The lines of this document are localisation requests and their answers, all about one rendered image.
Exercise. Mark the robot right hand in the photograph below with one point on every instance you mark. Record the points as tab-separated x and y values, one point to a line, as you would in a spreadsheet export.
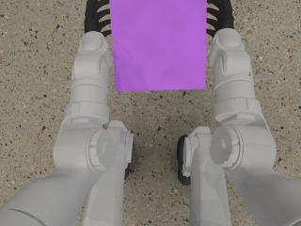
223	15

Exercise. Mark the robot left hand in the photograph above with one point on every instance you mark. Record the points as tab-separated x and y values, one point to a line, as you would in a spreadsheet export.
92	17

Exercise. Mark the robot left foot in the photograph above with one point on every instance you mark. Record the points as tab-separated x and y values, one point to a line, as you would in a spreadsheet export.
128	169

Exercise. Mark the robot foot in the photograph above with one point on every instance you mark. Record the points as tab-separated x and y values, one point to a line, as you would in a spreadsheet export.
128	169
184	179

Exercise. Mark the robot left upper arm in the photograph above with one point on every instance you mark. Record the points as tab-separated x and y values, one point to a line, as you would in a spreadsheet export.
81	156

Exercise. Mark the robot right forearm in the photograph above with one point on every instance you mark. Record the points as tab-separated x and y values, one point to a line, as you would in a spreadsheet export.
233	81

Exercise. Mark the carton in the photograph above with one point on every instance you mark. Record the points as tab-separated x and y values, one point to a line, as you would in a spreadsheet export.
158	44

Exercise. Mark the robot right foot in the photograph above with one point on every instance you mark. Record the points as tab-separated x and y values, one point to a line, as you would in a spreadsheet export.
184	179

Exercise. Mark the robot left forearm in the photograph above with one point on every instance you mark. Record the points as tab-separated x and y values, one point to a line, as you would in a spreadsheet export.
89	85

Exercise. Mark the robot right upper arm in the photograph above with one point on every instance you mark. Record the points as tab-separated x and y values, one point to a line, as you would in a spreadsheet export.
247	154

